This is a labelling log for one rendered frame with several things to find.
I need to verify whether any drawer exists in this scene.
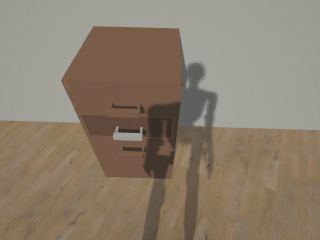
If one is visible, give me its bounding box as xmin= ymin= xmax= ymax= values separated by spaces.
xmin=83 ymin=115 xmax=173 ymax=138

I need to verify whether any cabinet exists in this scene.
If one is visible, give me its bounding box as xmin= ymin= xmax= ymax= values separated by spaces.
xmin=61 ymin=26 xmax=183 ymax=179

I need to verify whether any handle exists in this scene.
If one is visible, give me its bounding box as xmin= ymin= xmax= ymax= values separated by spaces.
xmin=118 ymin=151 xmax=145 ymax=159
xmin=105 ymin=108 xmax=141 ymax=118
xmin=113 ymin=126 xmax=143 ymax=141

